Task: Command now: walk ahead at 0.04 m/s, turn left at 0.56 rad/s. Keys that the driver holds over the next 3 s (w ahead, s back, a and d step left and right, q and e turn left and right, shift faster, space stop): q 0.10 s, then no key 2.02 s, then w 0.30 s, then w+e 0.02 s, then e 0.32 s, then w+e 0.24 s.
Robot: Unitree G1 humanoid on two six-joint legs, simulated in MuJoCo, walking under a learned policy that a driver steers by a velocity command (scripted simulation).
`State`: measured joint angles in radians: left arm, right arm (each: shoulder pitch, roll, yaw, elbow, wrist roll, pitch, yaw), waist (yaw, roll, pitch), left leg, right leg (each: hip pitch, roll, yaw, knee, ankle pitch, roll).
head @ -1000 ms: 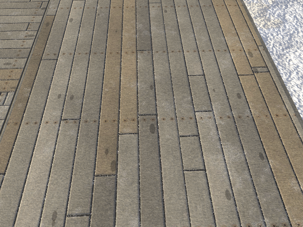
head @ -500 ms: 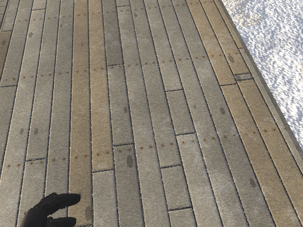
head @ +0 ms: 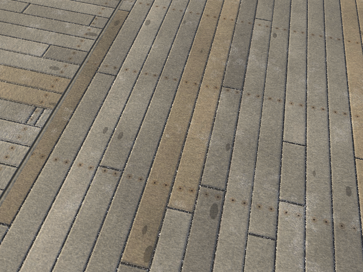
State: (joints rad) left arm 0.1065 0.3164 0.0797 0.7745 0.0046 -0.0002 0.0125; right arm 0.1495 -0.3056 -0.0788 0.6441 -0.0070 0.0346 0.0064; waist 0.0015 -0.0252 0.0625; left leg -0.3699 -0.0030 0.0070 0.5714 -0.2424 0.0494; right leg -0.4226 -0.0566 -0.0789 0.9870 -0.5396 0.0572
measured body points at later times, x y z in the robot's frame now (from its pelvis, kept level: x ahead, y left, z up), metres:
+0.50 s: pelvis +0.02 -0.03 +0.00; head +0.03 -0.04 +0.45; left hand +0.11 +0.25 -0.10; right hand +0.21 -0.27 -0.10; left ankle +0.04 +0.10 -0.73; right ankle +0.03 -0.15 -0.73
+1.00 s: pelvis +0.04 -0.04 +0.00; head +0.04 -0.04 +0.45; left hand +0.09 +0.23 -0.13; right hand +0.18 -0.28 -0.12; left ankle +0.04 +0.10 -0.73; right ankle +0.03 -0.15 -0.73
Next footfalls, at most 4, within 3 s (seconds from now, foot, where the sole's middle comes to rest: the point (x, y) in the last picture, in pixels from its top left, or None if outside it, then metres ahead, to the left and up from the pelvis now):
0.36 right None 0.07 -0.14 -0.77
2.44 left None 0.14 0.12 -0.77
2.90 right None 0.35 -0.07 -0.77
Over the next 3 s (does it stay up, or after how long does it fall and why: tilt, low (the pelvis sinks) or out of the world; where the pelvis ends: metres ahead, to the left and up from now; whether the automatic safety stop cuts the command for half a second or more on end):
stays up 0.27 0.01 -0.01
